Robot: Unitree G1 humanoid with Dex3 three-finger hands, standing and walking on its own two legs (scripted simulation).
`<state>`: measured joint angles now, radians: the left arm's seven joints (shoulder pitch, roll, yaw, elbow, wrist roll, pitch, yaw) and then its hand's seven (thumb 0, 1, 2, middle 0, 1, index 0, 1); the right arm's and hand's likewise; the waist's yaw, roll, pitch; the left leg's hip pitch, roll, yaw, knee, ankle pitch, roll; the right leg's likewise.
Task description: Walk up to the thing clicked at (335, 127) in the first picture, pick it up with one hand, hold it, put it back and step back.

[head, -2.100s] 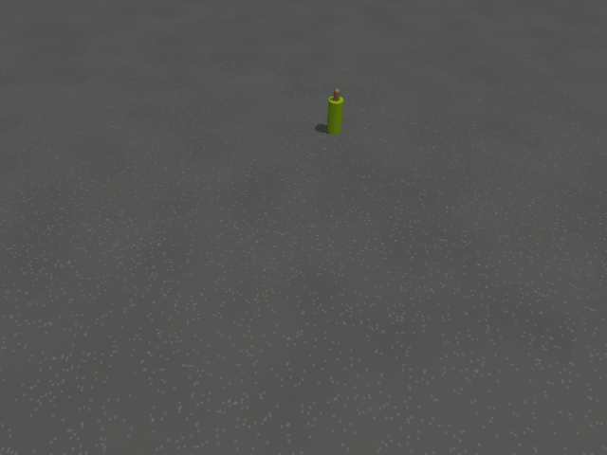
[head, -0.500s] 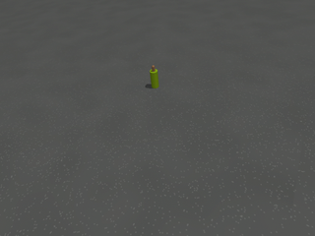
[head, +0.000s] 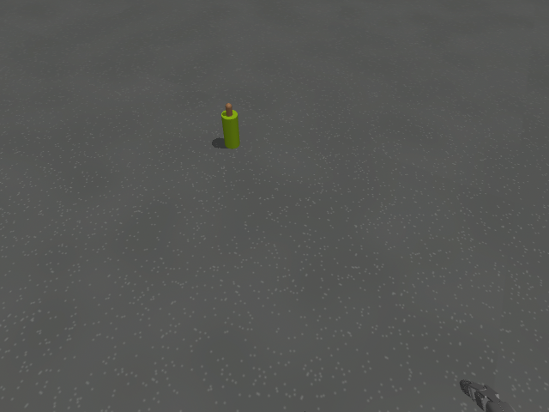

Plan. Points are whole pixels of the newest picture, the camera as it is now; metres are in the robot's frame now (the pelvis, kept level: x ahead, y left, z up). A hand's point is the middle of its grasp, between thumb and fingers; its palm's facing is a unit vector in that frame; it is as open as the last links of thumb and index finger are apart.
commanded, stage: walk up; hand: left
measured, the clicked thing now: (230, 124) +1.49 +0.25 -0.64
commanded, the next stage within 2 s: none
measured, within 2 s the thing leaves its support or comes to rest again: neither
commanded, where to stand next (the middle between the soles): +1.13 +0.04 m, yaw -1 degrees
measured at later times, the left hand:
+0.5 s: hand (157, 307) +0.31 +0.23 -0.11, palm faces +0.00 -0.91 -0.41, open 7.4 cm
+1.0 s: hand (158, 196) +0.58 +0.29 -0.14, palm faces -0.04 -0.94 -0.34, open 7.4 cm
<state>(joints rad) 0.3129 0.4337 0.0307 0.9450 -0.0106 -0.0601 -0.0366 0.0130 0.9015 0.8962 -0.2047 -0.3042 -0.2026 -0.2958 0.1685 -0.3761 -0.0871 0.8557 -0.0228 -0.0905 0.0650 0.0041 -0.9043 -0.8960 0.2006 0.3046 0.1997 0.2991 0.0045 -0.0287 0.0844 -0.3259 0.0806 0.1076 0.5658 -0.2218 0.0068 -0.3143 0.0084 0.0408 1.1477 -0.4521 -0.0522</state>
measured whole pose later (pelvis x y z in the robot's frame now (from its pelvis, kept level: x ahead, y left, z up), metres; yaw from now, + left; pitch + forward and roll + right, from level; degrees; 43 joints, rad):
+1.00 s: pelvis +0.51 +0.02 +0.01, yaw +0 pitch -3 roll +1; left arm 0.26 0.44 0.04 0.90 0.00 -0.06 -0.06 0.01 0.90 0.90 -0.20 -0.30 -0.20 -0.30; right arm 0.28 -0.38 -0.05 0.86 0.00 -0.09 0.05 0.00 -0.90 -0.90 0.20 0.30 0.20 0.30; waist -0.01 -0.06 0.08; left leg -0.14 0.00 0.12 0.45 -0.26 0.04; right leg -0.53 -0.09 0.01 0.96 -0.26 -0.02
